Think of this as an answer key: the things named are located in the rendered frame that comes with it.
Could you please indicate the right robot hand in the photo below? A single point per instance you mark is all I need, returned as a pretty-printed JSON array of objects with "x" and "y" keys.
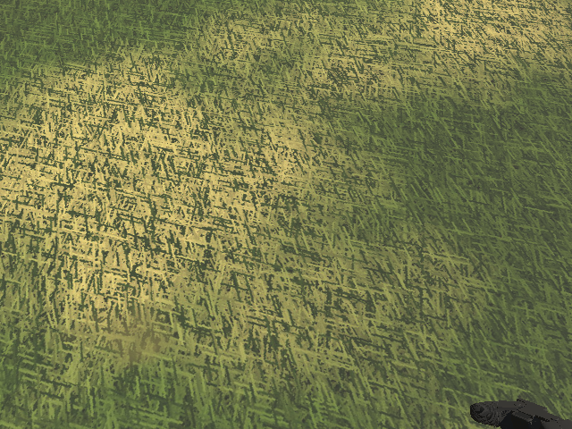
[{"x": 520, "y": 414}]

